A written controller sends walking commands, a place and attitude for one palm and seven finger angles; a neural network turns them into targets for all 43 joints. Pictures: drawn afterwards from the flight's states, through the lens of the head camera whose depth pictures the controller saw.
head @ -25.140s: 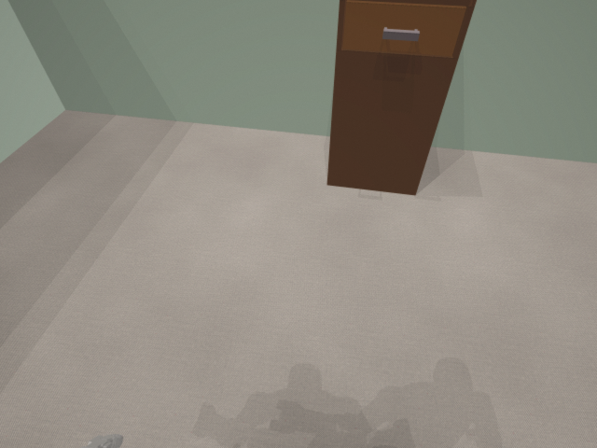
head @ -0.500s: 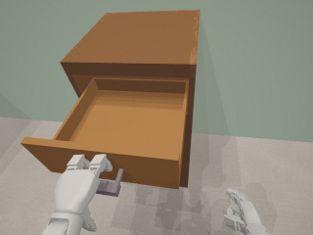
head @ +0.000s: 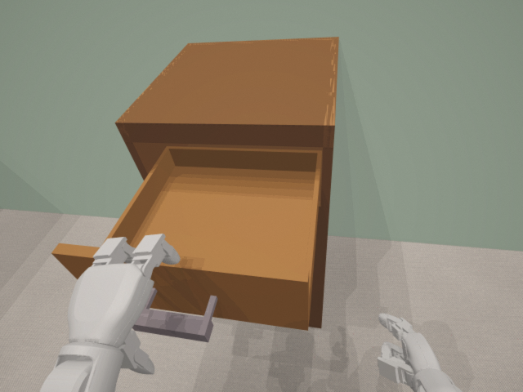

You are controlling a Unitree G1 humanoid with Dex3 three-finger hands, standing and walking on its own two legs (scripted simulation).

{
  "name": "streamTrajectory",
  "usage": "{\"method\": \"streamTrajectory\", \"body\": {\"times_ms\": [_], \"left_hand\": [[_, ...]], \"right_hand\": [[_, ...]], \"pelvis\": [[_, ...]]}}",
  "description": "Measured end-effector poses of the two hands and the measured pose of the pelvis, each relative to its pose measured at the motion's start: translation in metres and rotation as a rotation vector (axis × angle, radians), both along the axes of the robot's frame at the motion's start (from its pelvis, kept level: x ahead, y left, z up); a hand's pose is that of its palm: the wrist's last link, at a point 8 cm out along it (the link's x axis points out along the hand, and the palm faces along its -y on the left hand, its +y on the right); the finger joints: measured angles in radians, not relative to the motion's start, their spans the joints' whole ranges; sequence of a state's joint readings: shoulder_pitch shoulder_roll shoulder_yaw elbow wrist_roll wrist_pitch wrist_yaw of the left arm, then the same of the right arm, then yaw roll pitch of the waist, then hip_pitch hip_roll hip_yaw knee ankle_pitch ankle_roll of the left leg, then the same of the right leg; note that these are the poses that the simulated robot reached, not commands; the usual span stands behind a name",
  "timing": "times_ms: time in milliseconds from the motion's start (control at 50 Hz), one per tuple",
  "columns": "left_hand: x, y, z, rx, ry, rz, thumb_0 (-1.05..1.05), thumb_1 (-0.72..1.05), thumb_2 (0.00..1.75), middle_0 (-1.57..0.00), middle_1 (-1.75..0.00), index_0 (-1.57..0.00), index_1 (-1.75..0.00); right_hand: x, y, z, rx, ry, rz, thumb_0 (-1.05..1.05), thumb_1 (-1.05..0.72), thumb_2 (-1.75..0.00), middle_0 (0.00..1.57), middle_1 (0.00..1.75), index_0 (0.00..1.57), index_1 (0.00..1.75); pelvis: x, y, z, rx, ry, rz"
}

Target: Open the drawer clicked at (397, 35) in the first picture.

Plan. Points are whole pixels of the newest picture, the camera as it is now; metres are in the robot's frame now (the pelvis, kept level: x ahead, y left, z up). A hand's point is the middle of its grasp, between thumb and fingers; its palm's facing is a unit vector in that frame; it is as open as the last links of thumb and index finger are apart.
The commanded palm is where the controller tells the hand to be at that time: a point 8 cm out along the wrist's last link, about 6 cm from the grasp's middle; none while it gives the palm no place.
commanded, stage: lift the hand off the handle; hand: left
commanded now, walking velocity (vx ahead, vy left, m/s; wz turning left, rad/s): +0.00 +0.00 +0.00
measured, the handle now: (176, 310) +0.23 +0.19 +0.01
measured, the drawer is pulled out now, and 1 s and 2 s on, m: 0.29 0.29 0.29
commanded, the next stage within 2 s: draw the hand back to the body in 0.46 s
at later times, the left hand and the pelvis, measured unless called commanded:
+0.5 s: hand (123, 273) +0.20 +0.20 +0.17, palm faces +0.18 -0.17 -0.97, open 13.9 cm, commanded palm +0.15 +0.19 +0.22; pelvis -0.01 +0.01 +0.01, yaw +1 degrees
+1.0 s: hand (103, 283) +0.19 +0.22 +0.16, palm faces +0.13 -0.12 -0.98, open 13.8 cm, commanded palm +0.14 +0.22 +0.21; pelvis -0.01 +0.01 +0.01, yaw +1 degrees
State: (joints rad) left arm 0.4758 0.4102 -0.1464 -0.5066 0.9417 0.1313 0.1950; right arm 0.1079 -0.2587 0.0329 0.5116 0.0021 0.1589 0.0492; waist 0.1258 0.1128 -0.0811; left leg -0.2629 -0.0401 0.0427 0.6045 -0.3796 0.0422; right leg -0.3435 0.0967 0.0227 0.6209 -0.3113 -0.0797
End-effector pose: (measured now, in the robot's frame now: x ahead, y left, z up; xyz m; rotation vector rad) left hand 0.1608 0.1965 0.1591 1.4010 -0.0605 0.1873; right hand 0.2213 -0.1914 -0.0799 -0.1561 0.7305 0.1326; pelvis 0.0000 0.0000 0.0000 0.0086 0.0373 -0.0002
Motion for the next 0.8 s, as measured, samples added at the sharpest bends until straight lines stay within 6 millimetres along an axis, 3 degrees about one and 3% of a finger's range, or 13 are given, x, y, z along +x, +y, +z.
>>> {"method": "streamTrajectory", "body": {"times_ms": [420, 620, 800], "left_hand": [[0.009, 0.011, 0.056, 0.021, -0.039, -0.019, 0.0, -0.49, 0.3, -0.32, -1.2, -0.32, -1.2], [0.011, 0.002, 0.05, 0.006, -0.002, -0.071, 0.0, -0.49, 0.3, -0.32, -1.2, -0.32, -1.2], [0.013, 0.021, 0.05, 0.019, 0.011, -0.009, 0.0, -0.49, 0.3, -0.32, -1.2, -0.32, -1.2]], "right_hand": [[0.001, 0.008, 0.018, 0.015, -0.01, 0.005, 0.01, -0.9, -0.89, 0.19, 0.3, 0.2, 0.3], [-0.004, 0.01, 0.016, 0.017, 0.002, 0.009, 0.01, -0.9, -0.89, 0.19, 0.3, 0.2, 0.3], [-0.01, 0.009, 0.01, 0.016, 0.027, 0.002, 0.01, -0.9, -0.89, 0.19, 0.3, 0.2, 0.3]], "pelvis": [[-0.009, 0.004, 0.009, -0.006, -0.071, 0.007], [-0.013, 0.006, 0.009, -0.005, -0.07, 0.004], [-0.011, 0.005, 0.01, -0.006, -0.068, 0.012]]}}
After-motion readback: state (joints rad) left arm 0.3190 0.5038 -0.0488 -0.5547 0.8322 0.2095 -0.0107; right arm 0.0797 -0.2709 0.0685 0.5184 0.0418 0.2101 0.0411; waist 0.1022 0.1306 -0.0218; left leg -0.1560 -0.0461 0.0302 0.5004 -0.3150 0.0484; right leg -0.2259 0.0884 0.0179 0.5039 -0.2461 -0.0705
